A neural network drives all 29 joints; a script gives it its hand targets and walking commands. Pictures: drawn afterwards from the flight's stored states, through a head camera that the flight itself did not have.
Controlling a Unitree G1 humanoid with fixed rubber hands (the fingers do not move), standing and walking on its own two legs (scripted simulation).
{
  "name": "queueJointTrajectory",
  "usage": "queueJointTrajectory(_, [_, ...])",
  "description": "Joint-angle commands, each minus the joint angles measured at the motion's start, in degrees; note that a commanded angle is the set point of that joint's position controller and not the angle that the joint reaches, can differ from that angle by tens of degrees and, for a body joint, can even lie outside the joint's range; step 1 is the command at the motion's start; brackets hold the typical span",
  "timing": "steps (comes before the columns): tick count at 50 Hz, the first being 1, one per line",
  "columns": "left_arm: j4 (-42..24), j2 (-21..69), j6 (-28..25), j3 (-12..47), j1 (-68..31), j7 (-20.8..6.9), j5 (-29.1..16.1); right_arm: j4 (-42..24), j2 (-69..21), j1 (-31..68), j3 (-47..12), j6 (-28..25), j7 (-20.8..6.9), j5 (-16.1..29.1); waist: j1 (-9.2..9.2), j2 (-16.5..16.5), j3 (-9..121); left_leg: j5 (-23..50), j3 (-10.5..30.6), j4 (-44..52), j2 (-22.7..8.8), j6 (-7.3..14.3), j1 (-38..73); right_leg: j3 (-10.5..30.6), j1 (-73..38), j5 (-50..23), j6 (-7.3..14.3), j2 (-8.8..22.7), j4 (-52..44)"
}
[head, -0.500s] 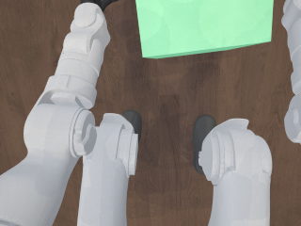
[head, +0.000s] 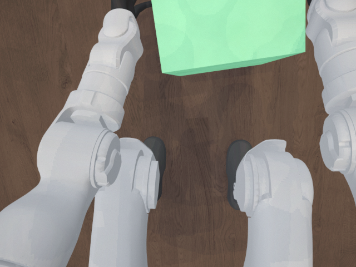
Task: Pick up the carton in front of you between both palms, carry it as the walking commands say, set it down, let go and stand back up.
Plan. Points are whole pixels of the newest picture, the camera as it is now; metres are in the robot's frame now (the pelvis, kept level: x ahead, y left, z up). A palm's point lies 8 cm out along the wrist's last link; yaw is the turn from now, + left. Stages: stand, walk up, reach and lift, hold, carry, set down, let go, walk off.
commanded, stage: reach and lift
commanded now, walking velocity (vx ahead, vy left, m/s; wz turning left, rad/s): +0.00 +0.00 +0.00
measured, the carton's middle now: (218, 14) +0.54 -0.06 -0.25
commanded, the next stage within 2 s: none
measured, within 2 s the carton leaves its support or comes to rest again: leaves its support in 0.30 s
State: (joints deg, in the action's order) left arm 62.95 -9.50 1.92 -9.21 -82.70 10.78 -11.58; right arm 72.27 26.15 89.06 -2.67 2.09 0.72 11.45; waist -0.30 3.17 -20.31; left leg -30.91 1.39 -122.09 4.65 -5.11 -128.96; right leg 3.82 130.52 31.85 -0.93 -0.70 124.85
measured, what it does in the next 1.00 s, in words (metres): rises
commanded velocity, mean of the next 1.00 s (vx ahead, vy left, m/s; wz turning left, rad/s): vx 0.00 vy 0.00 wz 0.00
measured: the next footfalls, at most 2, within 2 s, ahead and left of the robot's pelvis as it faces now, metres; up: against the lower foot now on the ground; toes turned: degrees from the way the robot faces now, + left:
none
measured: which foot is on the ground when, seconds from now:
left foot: down 0.00-1.00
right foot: down 0.00-1.00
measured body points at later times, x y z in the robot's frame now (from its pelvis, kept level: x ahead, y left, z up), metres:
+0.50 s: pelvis +0.01 +0.00 +0.01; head +0.33 -0.07 +0.31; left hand +0.54 +0.09 -0.11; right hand +0.54 -0.21 -0.12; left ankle +0.13 +0.14 -0.34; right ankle +0.11 -0.13 -0.34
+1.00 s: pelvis +0.01 +0.01 +0.13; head +0.26 -0.04 +0.50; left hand +0.51 +0.10 +0.06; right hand +0.49 -0.21 +0.06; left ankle +0.13 +0.14 -0.34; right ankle +0.11 -0.13 -0.34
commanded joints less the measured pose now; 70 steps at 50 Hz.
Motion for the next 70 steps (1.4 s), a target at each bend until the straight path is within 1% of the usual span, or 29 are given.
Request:
queueJointTrajectory(1, [-5.11, 6.35, -0.74, -1.91, -12.89, -0.37, 3.58, -5.04, -8.39, 19.06, -1.36, -0.40, -1.73, -0.55, -1.39, -6.25, 63.59, 13.49, -6.42, 6.86, 2.03, 1.02, 33.18, -2.51, -31.45, -11.72, 0.08, -0.59, -11.82])
queueJointTrajectory(2, [-6.78, 16.69, -0.29, -0.18, -17.47, -2.35, 4.77, -6.46, -20.22, 23.23, -3.85, 0.10, -3.73, -0.68, -1.92, -6.74, 63.35, 13.59, -6.66, 7.04, 2.80, 1.21, 32.56, -2.70, -31.35, -11.51, 0.25, -1.42, -11.88])
queueJointTrajectory(3, [-6.54, 25.52, 0.42, 0.30, -20.79, -4.62, 6.08, -6.85, -28.89, 26.51, -4.99, 0.62, -5.92, -1.34, -1.71, -6.61, 62.46, 13.96, -6.88, 6.37, 3.35, 1.46, 31.38, -2.81, -30.43, -12.02, 0.52, -2.06, -11.48])
queueJointTrajectory(5, [-7.31, 38.30, 2.30, 1.10, -25.26, -9.12, 8.62, -7.60, -42.43, 27.12, -5.11, 2.22, -10.05, -3.51, -0.52, -6.30, 60.21, 13.49, -6.99, 5.06, 4.18, 2.08, 28.98, -3.31, -28.59, -12.64, 0.84, -2.99, -10.65])
queueJointTrajectory(7, [-8.82, 44.64, 3.86, 1.21, -26.38, -12.12, 9.73, -9.55, -49.55, 24.91, -3.25, 3.74, -12.74, -4.88, 0.40, -5.20, 59.45, 13.32, -7.29, 4.49, 4.65, 2.35, 27.66, -4.08, -27.55, -13.48, 1.12, -3.72, -10.33])
queueJointTrajectory(8, [-9.04, 46.09, 4.26, 0.95, -25.55, -12.61, 10.31, -9.96, -50.30, 23.82, -2.26, 4.03, -12.91, -5.69, 0.54, -4.20, 59.15, 13.48, -7.48, 4.38, 4.83, 2.17, 26.81, -4.36, -26.66, -14.04, 1.04, -3.80, -10.15])
queueJointTrajectory(9, [-10.62, 48.06, 4.81, 1.11, -26.30, -13.48, 10.19, -11.74, -52.77, 23.52, -1.93, 4.58, -13.75, -5.92, 1.20, -4.10, 60.27, 14.05, -7.54, 4.48, 5.09, 2.40, 26.94, -4.46, -27.26, -14.70, 1.27, -4.18, -10.24])
queueJointTrajectory(10, [-11.51, 50.10, 5.25, 1.38, -26.39, -14.13, 9.81, -12.93, -54.16, 23.40, -1.78, 4.98, -14.27, -5.96, 1.35, -3.81, 61.49, 14.76, -7.75, 4.40, 5.27, 2.46, 26.50, -4.63, -27.57, -15.75, 1.40, -4.31, -10.16])
queueJointTrajectory(12, [-13.40, 53.52, 5.74, 2.71, -26.65, -14.85, 8.32, -15.99, -57.07, 23.11, -2.54, 5.46, -14.60, -5.34, 1.97, -4.05, 66.02, 17.63, -7.96, 3.94, 5.51, 2.63, 26.87, -4.92, -30.01, -19.63, 1.40, -4.56, -9.74])
queueJointTrajectory(15, [-17.06, 58.07, 6.19, 7.16, -27.56, -14.91, 4.85, -22.54, -60.89, 23.83, -5.99, 5.81, -14.01, -3.38, 3.10, -4.82, 77.51, 22.72, -8.38, 3.26, 5.82, 2.59, 29.15, -5.34, -37.79, -27.39, 1.11, -4.66, -9.17])
queueJointTrajectory(17, [-20.86, 60.62, 6.78, 10.64, -28.50, -14.51, 2.81, -28.64, -63.13, 25.25, -8.44, 6.24, -13.09, -2.11, 3.85, -5.81, 87.51, 25.33, -8.76, 3.54, 6.03, 2.24, 30.67, -5.62, -46.01, -33.02, 0.87, -4.89, -9.29])
queueJointTrajectory(19, [-25.28, 62.86, 7.92, 14.05, -29.47, -14.17, 1.45, -35.09, -65.74, 26.09, -10.77, 7.20, -12.05, -1.22, 4.07, -7.06, 98.09, 26.60, -9.31, 4.56, 6.33, 1.73, 31.33, -5.93, -55.55, -38.21, 0.60, -5.24, -9.63])
queueJointTrajectory(20, [-27.24, 63.38, 8.55, 15.52, -29.65, -14.18, 1.10, -38.12, -67.29, 26.19, -11.60, 7.83, -11.50, -1.10, 3.86, -7.65, 102.47, 26.64, -9.58, 5.17, 6.53, 1.57, 31.46, -6.25, -59.44, -39.69, 0.29, -5.48, -9.91])
queueJointTrajectory(21, [-29.69, 64.32, 9.09, 17.43, -29.77, -13.92, 1.01, -40.16, -68.68, 25.42, -12.29, 8.59, -10.93, -1.27, 4.05, -8.36, 105.85, 26.34, -9.68, 5.79, 6.58, 1.41, 32.01, -6.68, -61.94, -40.07, -0.07, -5.84, -10.33])
queueJointTrajectory(23, [-33.76, 64.55, 10.08, 19.78, -29.89, -13.76, 1.15, -42.62, -71.46, 22.91, -12.81, 10.42, -10.29, -2.00, 3.89, -9.34, 108.34, 24.02, -9.71, 7.62, 6.80, 1.32, 32.74, -7.40, -63.85, -37.72, -0.89, -6.51, -12.05])
queueJointTrajectory(25, [-34.94, 64.87, 11.18, 20.11, -28.82, -13.82, 2.59, -41.65, -73.99, 19.75, -12.22, 12.28, -10.34, -3.53, 3.16, -9.64, 104.66, 19.72, -9.66, 10.17, 6.98, 1.53, 32.56, -8.07, -60.56, -31.69, -1.41, -7.15, -14.88])
queueJointTrajectory(26, [-33.78, 65.06, 11.79, 19.12, -27.76, -13.89, 3.85, -39.75, -75.04, 18.27, -11.51, 13.14, -10.61, -4.52, 2.49, -9.67, 100.34, 16.64, -9.57, 11.63, 6.99, 1.83, 32.27, -8.41, -56.47, -26.92, -1.56, -7.35, -16.68])
queueJointTrajectory(28, [-28.66, 65.38, 13.18, 15.08, -24.75, -14.25, 7.23, -33.93, -76.46, 15.40, -8.99, 14.61, -11.58, -6.93, 1.06, -9.39, 88.96, 9.71, -9.27, 14.78, 6.99, 2.57, 30.58, -8.74, -47.00, -16.60, -1.40, -7.27, -20.30])
queueJointTrajectory(30, [-23.83, 65.34, 14.42, 9.75, -22.41, -14.85, 11.22, -28.68, -76.94, 13.90, -4.98, 15.54, -12.75, -9.74, -0.22, -8.87, 80.47, 4.76, -8.80, 17.78, 6.89, 3.25, 30.11, -8.83, -40.43, -8.55, -0.86, -7.30, -23.15])
queueJointTrajectory(31, [-22.41, 65.64, 14.89, 7.92, -21.94, -15.04, 12.77, -26.80, -77.13, 13.46, -3.19, 15.85, -13.18, -10.91, -0.46, -8.60, 78.49, 3.48, -8.63, 19.16, 6.82, 3.46, 30.45, -8.88, -38.97, -6.26, -0.61, -7.47, -24.46])
queueJointTrajectory(33, [-20.79, 66.01, 15.46, 5.34, -21.76, -15.40, 14.91, -24.60, -77.13, 13.27, 0.10, 16.07, -13.78, -12.85, -0.63, -7.88, 77.38, 2.67, -8.31, 21.59, 6.77, 3.57, 31.57, -8.92, -38.38, -4.57, -0.22, -7.76, -26.43])
queueJointTrajectory(36, [-20.36, 67.06, 15.70, 4.17, -21.90, -16.09, 16.27, -23.37, -77.18, 13.17, 3.24, 15.96, -14.23, -14.96, -0.01, -6.40, 79.12, 3.21, -7.99, 24.51, 6.89, 3.17, 33.98, -8.83, -40.11, -5.38, 0.12, -7.97, -28.80])
queueJointTrajectory(38, [-20.75, 68.42, 15.81, 4.95, -21.78, -16.52, 16.26, -23.33, -77.75, 12.73, 3.93, 15.92, -14.34, -15.65, 0.70, -5.49, 81.29, 3.91, -7.94, 26.18, 6.97, 2.79, 35.98, -8.78, -42.22, -6.53, 0.23, -8.05, -30.34])
queueJointTrajectory(41, [-21.97, 70.65, 16.09, 7.23, -20.66, -17.26, 15.45, -24.79, -79.13, 11.67, 3.18, 16.04, -14.38, -15.81, 1.68, -4.42, 85.42, 5.41, -7.90, 28.51, 7.08, 2.29, 39.12, -8.85, -46.56, -8.89, 0.23, -8.08, -32.43])
queueJointTrajectory(45, [-24.20, 73.11, 16.74, 11.51, -17.71, -18.06, 13.62, -28.43, -81.63, 9.33, -0.21, 16.53, -14.29, -14.42, 2.37, -4.06, 90.64, 8.38, -7.67, 31.36, 7.10, 1.94, 43.46, -9.02, -53.00, -12.81, -0.11, -8.26, -34.85])
queueJointTrajectory(51, [-26.87, 75.57, 17.41, 17.47, -11.18, -18.76, 11.07, -34.26, -85.13, 4.56, -6.70, 17.20, -13.88, -11.37, 1.97, -4.94, 93.08, 12.39, -6.69, 35.62, 7.06, 1.75, 49.19, -8.58, -61.59, -17.53, -0.88, -8.64, -38.77])
queueJointTrajectory(56, [-26.84, 76.51, 17.24, 19.84, -4.86, -18.96, 10.33, -36.55, -87.14, -0.27, -9.78, 17.05, -13.34, -10.26, 1.30, -5.81, 89.71, 13.68, -5.50, 39.90, 6.97, 1.90, 53.42, -7.67, -66.93, -18.88, -1.25, -8.82, -43.11])
queueJointTrajectory(61, [-25.60, 76.85, 16.56, 19.93, 0.95, -19.15, 10.95, -36.09, -88.52, -5.43, -9.90, 16.42, -12.84, -10.88, 0.86, -5.83, 83.85, 13.46, -4.43, 45.05, 6.78, 2.11, 57.78, -6.50, -71.31, -18.51, -1.19, -8.77, -48.36])
queueJointTrajectory(70, [-23.79, 77.58, 15.33, 19.41, 11.08, -19.67, 13.16, -34.73, -89.81, -15.09, -8.33, 14.86, -12.31, -13.32, 0.99, -4.30, 75.08, 14.12, -2.15, 55.24, 5.84, 2.56, 67.76, -4.28, -80.09, -18.80, -0.43, -8.27, -58.23])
